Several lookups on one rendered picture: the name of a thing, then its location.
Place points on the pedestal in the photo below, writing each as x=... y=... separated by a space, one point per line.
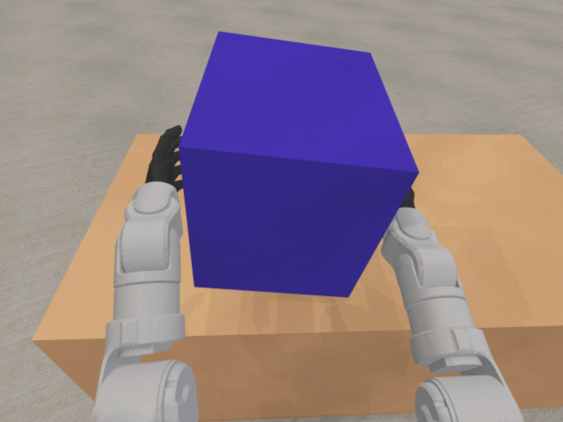
x=494 y=202

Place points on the right robot upper arm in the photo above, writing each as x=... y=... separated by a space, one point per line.
x=471 y=398

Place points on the left robot hand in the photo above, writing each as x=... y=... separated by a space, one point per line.
x=164 y=158

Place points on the left robot forearm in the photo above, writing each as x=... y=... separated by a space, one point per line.
x=146 y=313

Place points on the right robot forearm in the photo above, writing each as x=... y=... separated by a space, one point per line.
x=444 y=335

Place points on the left robot upper arm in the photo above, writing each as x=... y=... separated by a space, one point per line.
x=157 y=391

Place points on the right robot hand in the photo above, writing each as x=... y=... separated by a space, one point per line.
x=408 y=200

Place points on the carton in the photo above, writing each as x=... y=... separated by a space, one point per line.
x=293 y=166

